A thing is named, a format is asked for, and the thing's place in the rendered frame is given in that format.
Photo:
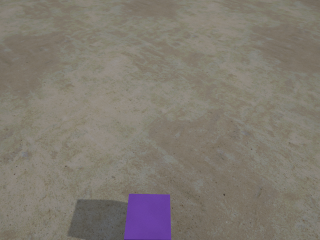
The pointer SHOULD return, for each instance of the carton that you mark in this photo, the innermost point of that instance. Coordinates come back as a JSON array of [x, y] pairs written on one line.
[[148, 217]]

